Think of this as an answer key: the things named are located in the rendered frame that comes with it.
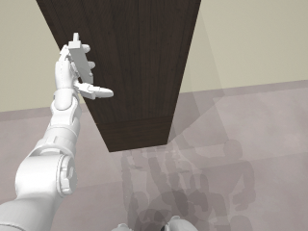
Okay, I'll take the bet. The cupboard door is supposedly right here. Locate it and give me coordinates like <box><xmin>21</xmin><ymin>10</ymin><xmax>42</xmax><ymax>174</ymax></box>
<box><xmin>43</xmin><ymin>0</ymin><xmax>196</xmax><ymax>124</ymax></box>

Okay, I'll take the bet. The left robot forearm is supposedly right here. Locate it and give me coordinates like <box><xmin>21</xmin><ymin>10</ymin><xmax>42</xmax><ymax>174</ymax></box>
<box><xmin>14</xmin><ymin>88</ymin><xmax>83</xmax><ymax>195</ymax></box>

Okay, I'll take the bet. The left robot upper arm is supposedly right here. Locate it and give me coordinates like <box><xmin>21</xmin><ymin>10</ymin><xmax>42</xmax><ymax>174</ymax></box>
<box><xmin>0</xmin><ymin>154</ymin><xmax>78</xmax><ymax>231</ymax></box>

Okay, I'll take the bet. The handle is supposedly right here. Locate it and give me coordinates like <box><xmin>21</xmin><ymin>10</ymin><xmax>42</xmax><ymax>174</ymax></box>
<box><xmin>68</xmin><ymin>33</ymin><xmax>93</xmax><ymax>84</ymax></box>

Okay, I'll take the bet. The robot left shin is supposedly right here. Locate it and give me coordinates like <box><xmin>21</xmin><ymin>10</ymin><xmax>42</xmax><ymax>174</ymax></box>
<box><xmin>117</xmin><ymin>223</ymin><xmax>128</xmax><ymax>228</ymax></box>

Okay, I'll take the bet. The left robot hand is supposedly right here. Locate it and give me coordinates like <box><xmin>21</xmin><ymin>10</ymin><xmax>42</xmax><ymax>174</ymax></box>
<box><xmin>55</xmin><ymin>44</ymin><xmax>114</xmax><ymax>100</ymax></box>

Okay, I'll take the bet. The right robot thigh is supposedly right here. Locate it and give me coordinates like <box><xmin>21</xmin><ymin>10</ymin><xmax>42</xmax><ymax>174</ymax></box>
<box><xmin>165</xmin><ymin>219</ymin><xmax>198</xmax><ymax>231</ymax></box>

